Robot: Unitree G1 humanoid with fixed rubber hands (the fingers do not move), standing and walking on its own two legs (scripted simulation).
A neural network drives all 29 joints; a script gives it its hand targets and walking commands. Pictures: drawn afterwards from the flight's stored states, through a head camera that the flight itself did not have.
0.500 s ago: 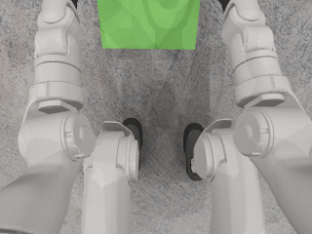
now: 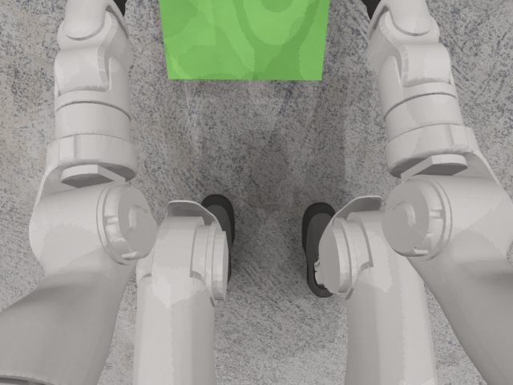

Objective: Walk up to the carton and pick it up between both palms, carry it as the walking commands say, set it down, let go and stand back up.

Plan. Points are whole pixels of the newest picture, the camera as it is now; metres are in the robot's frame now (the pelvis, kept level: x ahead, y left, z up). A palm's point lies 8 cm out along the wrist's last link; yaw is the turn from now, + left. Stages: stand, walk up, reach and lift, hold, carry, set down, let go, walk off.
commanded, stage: set down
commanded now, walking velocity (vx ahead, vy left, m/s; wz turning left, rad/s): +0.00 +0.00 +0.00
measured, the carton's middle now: out of the picture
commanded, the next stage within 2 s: none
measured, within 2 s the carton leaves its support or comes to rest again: rests again in 0.56 s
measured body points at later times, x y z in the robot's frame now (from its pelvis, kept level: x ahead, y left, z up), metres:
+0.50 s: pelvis +0.01 +0.00 +0.00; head +0.39 +0.01 +0.23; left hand +0.56 +0.19 -0.19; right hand +0.56 -0.12 -0.20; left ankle +0.11 +0.11 -0.35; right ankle +0.09 -0.11 -0.35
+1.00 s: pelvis -0.02 +0.00 -0.02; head +0.35 +0.00 +0.24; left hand +0.51 +0.21 -0.21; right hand +0.51 -0.16 -0.22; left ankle +0.11 +0.11 -0.35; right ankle +0.09 -0.11 -0.35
